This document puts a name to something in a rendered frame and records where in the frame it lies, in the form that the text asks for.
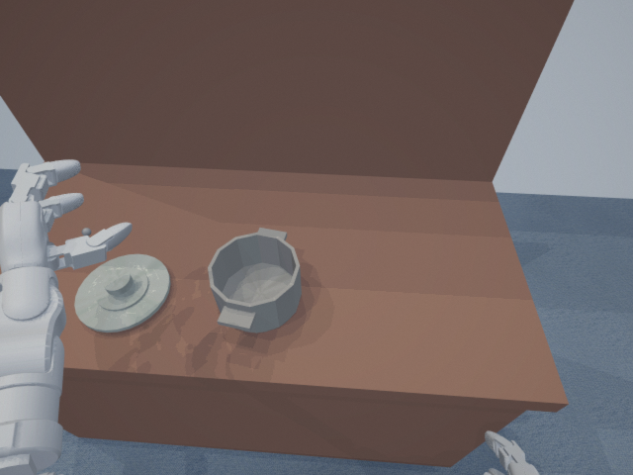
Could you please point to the lid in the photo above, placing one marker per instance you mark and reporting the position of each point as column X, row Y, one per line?
column 102, row 312

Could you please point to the knob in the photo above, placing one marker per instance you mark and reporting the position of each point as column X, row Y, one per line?
column 118, row 282

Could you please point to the robot right hand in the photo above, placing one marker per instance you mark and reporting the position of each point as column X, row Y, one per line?
column 510, row 455

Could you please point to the robot left hand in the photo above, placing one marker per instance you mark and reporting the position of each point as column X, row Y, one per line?
column 27, row 218

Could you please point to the table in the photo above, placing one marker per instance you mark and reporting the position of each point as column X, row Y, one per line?
column 370, row 131

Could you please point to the robot left forearm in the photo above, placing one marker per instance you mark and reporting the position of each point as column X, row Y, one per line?
column 32, row 318

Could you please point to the pot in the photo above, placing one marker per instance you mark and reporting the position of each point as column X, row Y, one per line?
column 256, row 281

